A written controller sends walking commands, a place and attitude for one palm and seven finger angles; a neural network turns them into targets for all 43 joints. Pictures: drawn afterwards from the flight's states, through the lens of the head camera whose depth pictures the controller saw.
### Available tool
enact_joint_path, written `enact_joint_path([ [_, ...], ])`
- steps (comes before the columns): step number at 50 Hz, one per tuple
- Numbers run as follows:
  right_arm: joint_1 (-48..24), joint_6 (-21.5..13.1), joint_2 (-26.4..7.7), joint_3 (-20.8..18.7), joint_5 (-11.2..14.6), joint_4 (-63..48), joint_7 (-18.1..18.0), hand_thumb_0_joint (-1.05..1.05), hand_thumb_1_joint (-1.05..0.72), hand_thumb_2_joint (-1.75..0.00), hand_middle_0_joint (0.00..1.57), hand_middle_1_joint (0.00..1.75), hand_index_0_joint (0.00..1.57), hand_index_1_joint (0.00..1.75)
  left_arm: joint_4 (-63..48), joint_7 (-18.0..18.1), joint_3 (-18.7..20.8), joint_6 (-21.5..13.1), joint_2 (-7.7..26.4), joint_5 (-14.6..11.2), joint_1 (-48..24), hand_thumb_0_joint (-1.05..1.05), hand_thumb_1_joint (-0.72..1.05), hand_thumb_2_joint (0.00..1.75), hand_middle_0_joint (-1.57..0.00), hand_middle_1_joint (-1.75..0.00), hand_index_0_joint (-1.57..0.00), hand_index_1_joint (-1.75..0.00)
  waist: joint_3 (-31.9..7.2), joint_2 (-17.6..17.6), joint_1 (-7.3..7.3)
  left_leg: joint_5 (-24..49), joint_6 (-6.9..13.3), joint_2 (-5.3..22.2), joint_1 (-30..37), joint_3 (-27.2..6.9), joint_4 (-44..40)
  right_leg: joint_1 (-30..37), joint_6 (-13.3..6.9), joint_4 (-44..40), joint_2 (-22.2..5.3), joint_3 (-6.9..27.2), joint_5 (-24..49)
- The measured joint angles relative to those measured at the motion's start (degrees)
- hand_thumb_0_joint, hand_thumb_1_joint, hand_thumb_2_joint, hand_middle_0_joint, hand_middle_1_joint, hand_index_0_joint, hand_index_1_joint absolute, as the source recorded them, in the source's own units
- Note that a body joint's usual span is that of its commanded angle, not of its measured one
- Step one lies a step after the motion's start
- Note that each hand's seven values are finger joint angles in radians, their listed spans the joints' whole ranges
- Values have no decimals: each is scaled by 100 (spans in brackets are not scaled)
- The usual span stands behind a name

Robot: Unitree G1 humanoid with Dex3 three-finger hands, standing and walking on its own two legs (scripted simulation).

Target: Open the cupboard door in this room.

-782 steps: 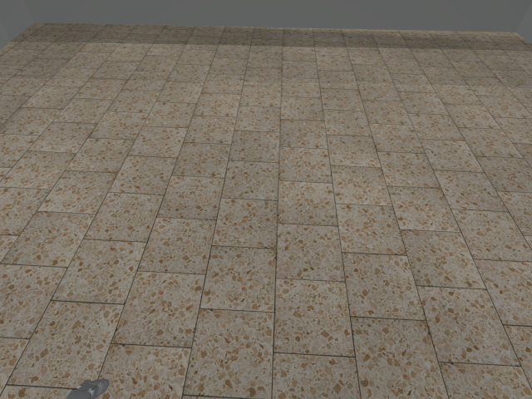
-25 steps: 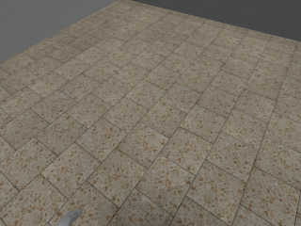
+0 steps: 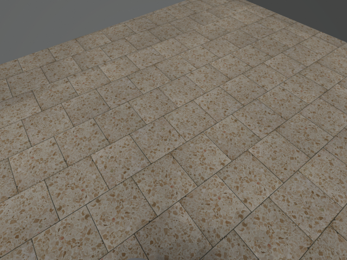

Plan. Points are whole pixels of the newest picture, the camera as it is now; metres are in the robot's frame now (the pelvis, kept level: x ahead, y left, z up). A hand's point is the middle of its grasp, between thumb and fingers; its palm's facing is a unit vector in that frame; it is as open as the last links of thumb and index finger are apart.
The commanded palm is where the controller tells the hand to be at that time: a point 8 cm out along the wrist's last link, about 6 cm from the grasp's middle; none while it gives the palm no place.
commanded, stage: turn or walk to find it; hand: left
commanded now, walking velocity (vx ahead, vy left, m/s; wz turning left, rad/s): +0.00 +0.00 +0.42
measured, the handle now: out of the picture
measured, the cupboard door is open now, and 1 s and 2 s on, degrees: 0 0 0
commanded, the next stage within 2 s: none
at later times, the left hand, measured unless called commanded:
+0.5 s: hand out of the picture +0.06 +0.23 -0.15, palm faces +0.20 -0.94 -0.27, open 7.4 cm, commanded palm none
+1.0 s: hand out of the picture -0.10 +0.16 -0.16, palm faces +0.46 -0.85 -0.25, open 7.3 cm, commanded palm none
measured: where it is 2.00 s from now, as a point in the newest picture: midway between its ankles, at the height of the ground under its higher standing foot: outside the picture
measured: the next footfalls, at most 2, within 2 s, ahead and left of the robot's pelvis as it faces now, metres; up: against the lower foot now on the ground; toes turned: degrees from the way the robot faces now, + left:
left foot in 0.04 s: +0.01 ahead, +0.13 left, +0.00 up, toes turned +5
right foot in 0.54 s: +0.05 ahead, -0.10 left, +0.00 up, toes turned +9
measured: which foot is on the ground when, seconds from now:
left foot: up 0.00-0.02, down 0.04-0.56, up 0.58-1.00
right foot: down 0.00-0.06, up 0.08-0.52, down 0.54-1.00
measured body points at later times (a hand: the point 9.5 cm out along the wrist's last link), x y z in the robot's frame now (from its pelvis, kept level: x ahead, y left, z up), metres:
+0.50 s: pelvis -0.02 +0.01 +0.00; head +0.01 +0.00 +0.45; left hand +0.05 +0.28 -0.13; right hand +0.07 -0.22 -0.15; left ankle -0.03 +0.13 -0.74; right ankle +0.00 -0.12 -0.71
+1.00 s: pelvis -0.05 -0.02 +0.00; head -0.01 -0.02 +0.45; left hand -0.13 +0.21 -0.14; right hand +0.11 -0.24 -0.15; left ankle -0.14 +0.09 -0.69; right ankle +0.01 -0.11 -0.74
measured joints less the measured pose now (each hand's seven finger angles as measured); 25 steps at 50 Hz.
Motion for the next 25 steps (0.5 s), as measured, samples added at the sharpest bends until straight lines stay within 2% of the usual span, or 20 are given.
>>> enact_joint_path([
  [2, -101, -105, 15, 39, 13, -97, 2, 1, -91, -90, 20, 30, 19, 30, 56, -2, 38, 36, 97, -28, 65, 0, 90, 90, -21, -30, -21, -30, -17, -46, 10, 574, 59, -36, 342, 126, -906, -115, 102, 275, -91, -100, -110],
  [3, -151, -172, 45, 47, 3, -128, 1, 1, -91, -90, 20, 30, 19, 30, 86, -2, 63, 77, 166, -58, 92, 0, 90, 90, -21, -30, -21, -30, -29, -119, 14, 654, 215, -98, 424, 142, -1123, -225, 163, 521, -177, -79, -202],
  [4, -208, -211, 113, 64, -6, -149, -4, 1, -91, -90, 20, 30, 19, 30, 132, 7, 85, 146, 252, -74, 88, 0, 90, 90, -21, -30, -21, -30, -12, -244, 43, 628, 335, -180, 414, 165, -1069, -366, 246, 888, -204, 155, -626],
  [6, -246, -255, 210, 126, -34, -202, -17, 0, -91, -90, 20, 30, 19, 30, 209, 28, 116, 291, 355, -73, 94, 1, 91, 90, -20, -30, -21, -30, -55, -310, 65, 586, 464, -203, 443, 134, -1052, -652, 341, 1736, -34, 602, -1251],
  [9, -221, -282, 285, 191, -52, -234, -92, 0, -90, -90, 20, 30, 20, 30, 271, 5, 139, 370, 402, -81, -4, 1, 91, 90, -20, -30, -20, -30, -133, -227, 23, 771, 512, -199, 571, -39, -1361, -954, 433, 2690, 181, 962, -1156],
  [12, -197, -301, 311, 231, -43, -224, -116, 0, -90, -90, 20, 30, 20, 30, 195, -32, 127, 302, 399, -92, -147, 1, 91, 90, -20, -30, -20, -30, -139, -152, 19, 990, 542, -243, 672, -176, -1667, -1116, 521, 3090, 253, 1159, -889],
  [18, -35, -311, 345, 211, -48, -214, -104, 0, -90, -90, 20, 30, 20, 30, 1, -17, 84, 249, 332, -111, -466, 1, 91, 90, -20, -30, -20, -30, -124, -78, -88, 1202, 543, -396, 683, -389, -1880, -1076, 631, 2825, 322, 1354, -824],
  [25, 244, -193, 242, 108, -96, -142, -87, 0, -90, -90, 20, 30, 20, 30, -233, -9, 11, 189, 134, -158, -808, 0, 91, 90, -20, -30, -20, -30, -89, 138, -334, 1204, 382, -498, 386, -695, -1614, -517, 533, 1283, 554, 1322, -901],
])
